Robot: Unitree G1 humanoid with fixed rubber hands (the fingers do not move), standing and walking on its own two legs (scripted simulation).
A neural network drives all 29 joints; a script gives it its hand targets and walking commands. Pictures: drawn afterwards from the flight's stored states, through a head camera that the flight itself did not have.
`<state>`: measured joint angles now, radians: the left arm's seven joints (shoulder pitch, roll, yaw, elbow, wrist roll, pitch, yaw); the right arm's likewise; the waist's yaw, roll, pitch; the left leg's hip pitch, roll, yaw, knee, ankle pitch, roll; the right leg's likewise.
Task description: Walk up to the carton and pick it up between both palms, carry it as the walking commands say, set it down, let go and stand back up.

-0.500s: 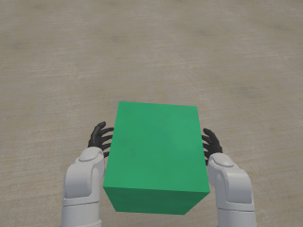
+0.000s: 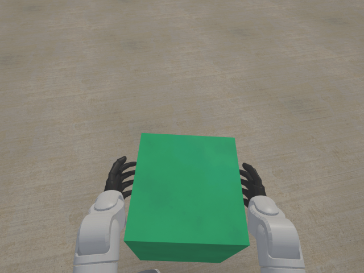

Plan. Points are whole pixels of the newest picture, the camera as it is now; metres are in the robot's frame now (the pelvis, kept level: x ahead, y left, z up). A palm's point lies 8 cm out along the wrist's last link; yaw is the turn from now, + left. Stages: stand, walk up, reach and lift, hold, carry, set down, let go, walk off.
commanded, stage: carry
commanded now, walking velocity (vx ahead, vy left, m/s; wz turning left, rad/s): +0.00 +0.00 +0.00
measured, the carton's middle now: (184, 203) +0.27 +0.02 -0.03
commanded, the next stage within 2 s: none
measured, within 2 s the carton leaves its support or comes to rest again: neither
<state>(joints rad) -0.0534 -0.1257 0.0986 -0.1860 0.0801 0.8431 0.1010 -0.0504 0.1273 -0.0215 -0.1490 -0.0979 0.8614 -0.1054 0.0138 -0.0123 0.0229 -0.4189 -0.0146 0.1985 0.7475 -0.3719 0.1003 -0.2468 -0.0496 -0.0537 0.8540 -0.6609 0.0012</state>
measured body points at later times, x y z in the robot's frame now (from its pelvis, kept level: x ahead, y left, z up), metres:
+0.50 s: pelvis +0.02 +0.01 +0.02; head +0.01 +0.00 +0.47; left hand +0.31 +0.17 +0.06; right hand +0.32 -0.12 +0.05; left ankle +0.02 +0.06 -0.70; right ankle -0.08 -0.10 -0.70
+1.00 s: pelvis -0.06 -0.01 +0.02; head -0.11 -0.01 +0.47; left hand +0.22 +0.16 +0.07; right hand +0.22 -0.14 +0.07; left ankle +0.02 +0.06 -0.71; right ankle -0.09 -0.10 -0.71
